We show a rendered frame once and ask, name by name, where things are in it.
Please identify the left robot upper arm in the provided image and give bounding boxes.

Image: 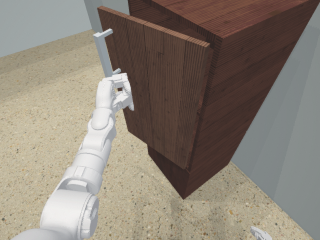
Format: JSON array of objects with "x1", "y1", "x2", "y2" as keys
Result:
[{"x1": 11, "y1": 189, "x2": 99, "y2": 240}]

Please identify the handle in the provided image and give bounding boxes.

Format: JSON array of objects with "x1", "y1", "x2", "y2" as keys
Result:
[{"x1": 93, "y1": 29, "x2": 121, "y2": 78}]

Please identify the left robot hand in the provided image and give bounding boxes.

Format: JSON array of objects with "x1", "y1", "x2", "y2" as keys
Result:
[{"x1": 95, "y1": 73, "x2": 134, "y2": 115}]

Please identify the right robot hand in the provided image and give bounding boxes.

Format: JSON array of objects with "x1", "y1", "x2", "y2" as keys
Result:
[{"x1": 250, "y1": 226, "x2": 272, "y2": 240}]

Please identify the cupboard door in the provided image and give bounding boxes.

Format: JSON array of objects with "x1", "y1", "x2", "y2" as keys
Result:
[{"x1": 97, "y1": 6, "x2": 210, "y2": 169}]

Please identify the robot left forearm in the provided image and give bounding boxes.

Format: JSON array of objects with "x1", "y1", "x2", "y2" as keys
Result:
[{"x1": 39, "y1": 108, "x2": 117, "y2": 227}]

